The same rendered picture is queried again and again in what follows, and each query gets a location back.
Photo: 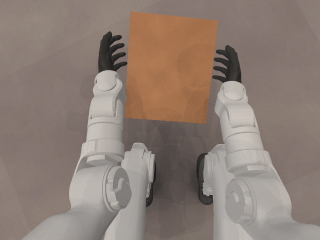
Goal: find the robot left hand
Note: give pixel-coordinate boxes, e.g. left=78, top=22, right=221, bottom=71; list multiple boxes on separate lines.
left=98, top=31, right=128, bottom=73

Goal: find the robot left forearm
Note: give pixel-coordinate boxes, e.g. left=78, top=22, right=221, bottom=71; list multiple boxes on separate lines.
left=69, top=70, right=127, bottom=203

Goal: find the robot right forearm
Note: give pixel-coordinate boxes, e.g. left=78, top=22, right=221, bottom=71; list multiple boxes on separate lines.
left=214, top=81, right=292, bottom=206

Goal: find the robot left upper arm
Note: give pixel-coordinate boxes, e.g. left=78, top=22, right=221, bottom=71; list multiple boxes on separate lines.
left=21, top=164, right=132, bottom=240

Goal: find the robot right hand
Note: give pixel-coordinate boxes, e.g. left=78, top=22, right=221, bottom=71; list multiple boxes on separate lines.
left=212, top=45, right=242, bottom=83

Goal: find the right robot shin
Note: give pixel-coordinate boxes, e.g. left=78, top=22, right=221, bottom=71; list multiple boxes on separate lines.
left=202, top=144, right=226, bottom=195

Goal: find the robot right upper arm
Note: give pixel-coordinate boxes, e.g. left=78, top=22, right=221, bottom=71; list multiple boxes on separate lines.
left=224, top=176, right=320, bottom=240

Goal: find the left robot foot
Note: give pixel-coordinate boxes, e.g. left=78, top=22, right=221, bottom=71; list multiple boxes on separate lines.
left=145, top=161, right=156, bottom=207

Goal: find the carton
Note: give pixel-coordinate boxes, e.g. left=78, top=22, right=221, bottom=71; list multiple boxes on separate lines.
left=124, top=11, right=218, bottom=124

